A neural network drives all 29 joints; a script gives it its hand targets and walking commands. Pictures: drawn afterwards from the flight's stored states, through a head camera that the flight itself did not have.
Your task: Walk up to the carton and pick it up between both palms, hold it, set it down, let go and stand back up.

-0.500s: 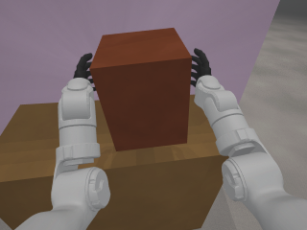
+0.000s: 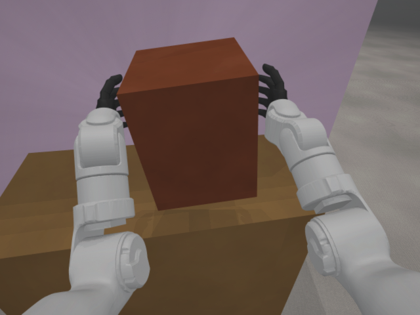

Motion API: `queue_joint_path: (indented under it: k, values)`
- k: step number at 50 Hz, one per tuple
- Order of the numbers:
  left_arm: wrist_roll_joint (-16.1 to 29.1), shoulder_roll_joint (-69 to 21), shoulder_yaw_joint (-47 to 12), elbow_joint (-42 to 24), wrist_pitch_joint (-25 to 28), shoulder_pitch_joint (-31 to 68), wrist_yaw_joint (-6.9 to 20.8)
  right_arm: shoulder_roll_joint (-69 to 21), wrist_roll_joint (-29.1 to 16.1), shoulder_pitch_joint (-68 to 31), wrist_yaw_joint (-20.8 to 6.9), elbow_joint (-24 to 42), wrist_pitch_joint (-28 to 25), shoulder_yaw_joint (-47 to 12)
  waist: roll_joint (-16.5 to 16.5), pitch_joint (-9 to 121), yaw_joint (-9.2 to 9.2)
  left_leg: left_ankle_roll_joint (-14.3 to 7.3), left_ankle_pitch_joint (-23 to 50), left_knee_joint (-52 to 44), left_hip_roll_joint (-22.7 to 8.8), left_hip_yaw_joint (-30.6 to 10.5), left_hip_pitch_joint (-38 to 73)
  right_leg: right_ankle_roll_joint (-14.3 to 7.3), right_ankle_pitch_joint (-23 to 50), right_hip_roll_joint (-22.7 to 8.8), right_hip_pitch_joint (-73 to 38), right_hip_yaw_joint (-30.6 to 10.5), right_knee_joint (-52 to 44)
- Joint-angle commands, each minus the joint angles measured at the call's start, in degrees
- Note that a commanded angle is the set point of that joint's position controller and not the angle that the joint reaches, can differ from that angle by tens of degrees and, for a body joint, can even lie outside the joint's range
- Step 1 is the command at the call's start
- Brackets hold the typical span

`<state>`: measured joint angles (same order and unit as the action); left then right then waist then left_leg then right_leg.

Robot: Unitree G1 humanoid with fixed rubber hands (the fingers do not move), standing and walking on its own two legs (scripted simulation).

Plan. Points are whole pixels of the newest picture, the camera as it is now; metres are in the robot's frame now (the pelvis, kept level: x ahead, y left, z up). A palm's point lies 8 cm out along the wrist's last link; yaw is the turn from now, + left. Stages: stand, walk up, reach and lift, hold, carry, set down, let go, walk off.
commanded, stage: hold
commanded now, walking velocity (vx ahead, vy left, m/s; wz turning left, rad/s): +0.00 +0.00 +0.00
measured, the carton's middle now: (196, 123) +0.41 +0.01 +0.23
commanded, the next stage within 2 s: none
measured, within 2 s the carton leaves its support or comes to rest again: neither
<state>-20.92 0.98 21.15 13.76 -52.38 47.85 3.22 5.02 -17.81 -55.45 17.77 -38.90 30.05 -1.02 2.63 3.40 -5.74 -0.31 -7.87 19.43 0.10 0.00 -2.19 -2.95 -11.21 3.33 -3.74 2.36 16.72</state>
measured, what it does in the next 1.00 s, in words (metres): stands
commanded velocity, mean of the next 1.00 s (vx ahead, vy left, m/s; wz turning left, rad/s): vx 0.00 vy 0.00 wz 0.00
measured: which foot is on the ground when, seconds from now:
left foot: down 0.00-1.00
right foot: down 0.00-1.00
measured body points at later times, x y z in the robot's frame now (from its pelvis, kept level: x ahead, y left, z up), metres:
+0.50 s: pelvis +0.00 +0.00 +0.00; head -0.10 +0.02 +0.44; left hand +0.37 +0.16 +0.27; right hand +0.38 -0.13 +0.29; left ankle +0.04 +0.11 -0.75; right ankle -0.01 -0.08 -0.75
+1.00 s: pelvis +0.00 +0.00 +0.00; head -0.10 +0.03 +0.44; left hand +0.37 +0.16 +0.28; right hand +0.37 -0.13 +0.29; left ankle +0.04 +0.11 -0.75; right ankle -0.01 -0.08 -0.75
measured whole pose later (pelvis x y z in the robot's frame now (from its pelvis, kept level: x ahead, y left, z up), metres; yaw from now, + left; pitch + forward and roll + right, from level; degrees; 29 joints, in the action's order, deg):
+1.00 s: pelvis +0.00 +0.00 +0.00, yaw +0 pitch -9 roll -1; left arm -21.1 1.5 21.0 14.9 -51.9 48.4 3.5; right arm 5.3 -18.6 -55.6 18.5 -39.2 30.7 -1.9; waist 2.2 4.7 -5.5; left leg -0.4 -7.5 19.2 0.0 0.2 -3.0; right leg -2.8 -10.5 3.4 -3.1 2.1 16.0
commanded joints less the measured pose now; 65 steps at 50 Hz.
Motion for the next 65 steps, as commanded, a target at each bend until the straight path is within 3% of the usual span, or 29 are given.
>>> queue_joint_path:
  k: [1, 2, 4, 5, 6, 11, 15, 17, 20, 21, 23, 27, 28, 33, 36, 38, 40, 42, 46, 49, 51, 54, 57, 59, 60, 61, 62, 63, 65]
  values:
    - [11.8, -28.7, -23.4, -8.0, 6.1, 44.8, 7.9, -33.3, -8.0, -44.8, -8.4, 19.6, -2.1, -13.2, -4.3, 20.5, 0.14, 0.9, 10.6, -1.1, 0.7, 0.3, 9.4, 6.6, 12.5, -1.2, 2.0, -1.6, -3.1]
    - [11.9, -28.1, -22.4, -7.9, 6.3, 44.6, 7.9, -33.8, -8.1, -44.5, -8.3, 18.8, -1.9, -13.1, -3.5, 19.4, 0.11, 0.8, 10.1, -1.5, 0.7, 0.5, 9.1, 6.4, 12.6, -1.2, 2.3, -1.9, -3.4]
    - [11.4, -28.3, -22.3, -6.8, 6.1, 43.7, 8.2, -33.6, -8.0, -44.0, -8.2, 18.0, -1.8, -13.0, -5.4, 18.3, 0.49, 0.8, 9.5, -1.1, 0.7, 0.5, 8.2, 6.3, 11.9, -1.6, 2.6, -2.0, -3.1]
    - [11.6, -28.5, -22.6, -6.6, 5.9, 43.7, 8.2, -33.0, -8.2, -44.8, -8.2, 18.5, -1.7, -12.7, -4.5, 19.4, -0.10, 1.0, 9.9, -1.6, 0.8, 0.5, 9.0, 6.0, 10.7, -0.9, 3.2, -1.2, -3.1]
    - [11.8, -27.6, -21.8, -5.7, 5.9, 43.7, 8.2, -33.4, -8.0, -45.2, -8.2, 18.3, -1.6, -12.8, -2.5, 18.8, 0.69, 0.5, 9.5, -1.4, 0.9, 0.5, 8.0, 6.4, 10.6, -1.1, 3.2, -1.8, -3.5]
    - [12.0, -28.5, -22.2, -4.3, 6.5, 45.0, 8.1, -33.1, -7.9, -44.8, -8.2, 16.5, -1.6, -12.0, -4.6, 19.3, 0.06, 0.6, 9.2, -1.6, 0.1, 0.3, 9.2, 6.4, 11.0, -1.7, 3.7, -2.0, -3.9]
    - [11.3, -27.1, -20.8, -3.3, 6.3, 43.8, 8.7, -32.2, -7.8, -45.0, -8.1, 15.4, -1.4, -11.1, -3.3, 17.7, 0.21, 0.3, 8.2, -2.2, 0.6, 0.1, 7.5, 6.4, 11.1, -1.6, 3.7, -2.6, -4.1]
    - [12.2, -28.0, -21.9, -5.2, 6.6, 46.8, 8.9, -32.9, -7.9, -45.0, -8.3, 14.1, -1.3, -11.0, -4.4, 18.8, -0.07, 0.8, 8.8, -1.9, 0.7, 0.4, 8.5, 6.3, 10.5, -1.5, 4.5, -2.0, -3.7]
    - [12.4, -27.6, -20.8, -5.1, 6.9, 46.2, 8.6, -33.3, -8.5, -45.2, -7.9, 15.9, -1.4, -12.1, -4.1, 21.0, -0.23, 0.5, 10.5, -1.2, 0.8, 0.0, 8.7, 6.6, 13.5, -1.7, 2.3, -2.1, -3.5]
    - [11.7, -27.3, -20.6, -4.5, 6.7, 45.2, 8.7, -33.8, -8.8, -45.2, -7.7, 16.5, -1.5, -12.0, -4.9, 20.5, 0.56, 0.5, 9.9, -0.9, 1.0, 0.1, 8.6, 7.0, 13.6, -2.0, 2.6, -2.7, -3.7]
    - [11.6, -27.9, -21.3, -3.6, 6.7, 45.7, 8.9, -32.6, -7.7, -45.6, -7.7, 15.7, -1.7, -11.0, -4.6, 18.9, 0.59, 0.5, 8.6, -1.8, 0.6, 0.1, 7.5, 6.6, 10.8, -1.9, 4.0, -2.4, -4.1]
    - [12.6, -28.7, -22.8, -6.0, 6.8, 45.0, 8.9, -33.5, -8.5, -45.2, -7.4, 19.0, -1.6, -12.2, -4.9, 22.3, -0.67, 1.3, 13.0, -0.5, 1.2, 0.3, 9.9, 6.6, 15.9, -1.2, 1.5, -2.0, -3.2]
    - [11.7, -28.1, -21.8, -3.5, 6.3, 43.1, 9.1, -32.2, -7.9, -44.2, -7.2, 18.3, -1.3, -11.3, -4.8, 19.4, -0.33, 1.4, 11.8, -0.5, 1.1, 0.2, 9.3, 6.7, 14.1, -1.3, 2.5, -1.9, -3.7]
    - [11.2, -28.4, -22.4, -4.2, 6.5, 46.5, 9.2, -31.6, -6.7, -44.7, -7.9, 14.5, -1.2, -9.8, -5.6, 17.0, -0.93, 1.5, 7.1, -1.7, 0.3, 0.1, 7.2, 5.6, 6.9, -1.7, 5.7, -1.8, -4.2]
    - [12.6, -29.4, -23.3, -5.4, 7.0, 47.1, 8.5, -31.5, -6.8, -45.7, -8.2, 15.7, -2.0, -9.9, -6.6, 20.4, -1.64, 1.7, 10.4, -0.9, 0.2, -0.2, 8.9, 5.6, 9.6, -1.9, 4.8, -1.8, -3.9]
    - [12.4, -30.0, -23.8, -5.4, 6.8, 45.0, 8.3, -31.8, -7.6, -45.2, -8.1, 18.7, -2.3, -10.8, -6.2, 21.9, -0.94, 1.6, 12.1, -0.9, 0.6, 0.2, 9.5, 5.6, 11.4, -1.1, 3.4, -1.1, -3.7]
    - [11.4, -28.2, -21.4, -4.4, 6.5, 44.0, 8.6, -31.4, -7.8, -44.3, -7.8, 16.7, -1.5, -11.0, -4.6, 18.9, -0.27, 1.0, 11.5, -0.9, 0.5, 0.0, 8.8, 6.4, 13.2, -1.4, 2.9, -1.8, -4.0]
    - [10.6, -27.8, -21.1, -5.3, 6.5, 44.9, 8.9, -32.0, -7.9, -43.6, -7.9, 15.2, -1.1, -11.4, -6.3, 18.0, 0.46, 1.0, 9.4, -1.9, 0.4, 0.0, 7.7, 6.3, 11.4, -1.8, 3.6, -1.9, -3.8]
    - [12.3, -28.6, -23.1, -7.9, 6.6, 44.7, 8.3, -32.5, -9.0, -44.1, -8.0, 18.3, -1.9, -12.6, -5.3, 23.3, -0.34, 1.2, 13.7, -0.6, 0.6, 0.0, 10.8, 6.1, 15.0, -1.3, 2.8, -1.8, -3.5]
    - [11.9, -27.9, -22.3, -7.1, 6.2, 43.2, 8.2, -32.3, -8.9, -44.2, -7.8, 18.9, -1.8, -12.8, -4.0, 20.5, 0.37, 1.0, 13.1, -0.1, 0.5, 0.1, 11.2, 6.0, 13.4, -1.2, 4.3, -1.8, -3.7]
    - [11.1, -28.5, -22.1, -4.9, 6.0, 44.4, 8.7, -31.7, -7.6, -45.8, -7.8, 18.3, -1.8, -11.9, -3.4, 17.5, 0.00, 0.7, 8.8, -1.7, 0.4, 0.3, 8.9, 6.5, 9.3, -1.5, 5.5, -1.7, -4.2]
    - [11.6, -29.1, -22.7, -5.0, 6.5, 46.7, 8.4, -32.4, -6.3, -45.0, -8.7, 14.9, -1.6, -10.4, -4.1, 18.5, -0.10, 0.9, 7.0, -2.2, 0.3, 0.1, 8.4, 5.2, 5.4, -0.9, 7.0, -1.0, -4.3]
    - [12.9, -29.7, -23.9, -7.2, 7.0, 45.8, 7.8, -32.9, -8.0, -44.1, -8.8, 17.7, -2.1, -11.7, -5.4, 23.1, -1.30, 1.0, 11.9, -0.9, 0.4, 0.0, 11.3, 5.7, 12.4, -1.6, 4.5, -1.4, -3.7]
    - [13.0, -29.7, -24.1, -8.0, 6.7, 44.7, 7.7, -32.7, -8.9, -45.1, -8.2, 19.2, -2.0, -12.7, -5.4, 24.0, -0.02, 1.8, 16.0, 0.7, 0.6, 0.0, 11.7, 5.9, 16.3, -0.7, 3.7, -1.4, -2.7]
    - [11.9, -28.9, -23.1, -6.2, 6.2, 44.3, 7.9, -31.6, -8.7, -44.0, -8.0, 17.3, -1.5, -11.7, -5.4, 21.5, -0.90, 1.7, 14.7, 0.4, 0.9, 0.1, 11.2, 6.1, 14.9, -0.7, 4.1, -1.4, -3.4]
    - [12.2, -28.8, -23.1, -6.3, 6.1, 42.8, 8.1, -32.3, -8.8, -43.5, -7.8, 19.1, -1.6, -12.8, -4.4, 21.1, 0.03, 1.4, 13.1, -0.3, 1.0, 0.5, 11.3, 6.3, 14.3, -0.6, 4.3, -1.0, -3.7]
    - [11.8, -28.8, -23.0, -5.8, 5.9, 42.7, 8.3, -31.9, -8.7, -42.9, -7.7, 17.3, -1.3, -12.8, -4.5, 18.7, -0.82, 1.3, 12.0, -0.4, 0.6, 0.0, 10.6, 6.4, 13.2, -1.6, 4.9, -1.7, -3.7]
    - [11.5, -28.5, -22.5, -4.7, 5.9, 42.8, 8.8, -32.5, -7.9, -43.5, -7.6, 16.5, -1.3, -12.2, -4.9, 17.4, 0.08, 1.2, 9.1, -0.9, 0.5, 0.1, 9.2, 5.8, 9.7, -1.3, 5.9, -1.6, -3.9]
    - [10.0, -28.9, -22.0, -2.0, 5.7, 44.5, 8.9, -31.4, -7.1, -44.5, -8.2, 13.6, -1.2, -10.1, -6.4, 14.3, -0.44, 1.4, 4.2, -2.7, 0.3, 0.6, 6.6, 5.2, 3.3, -1.6, 6.9, -1.6, -4.6]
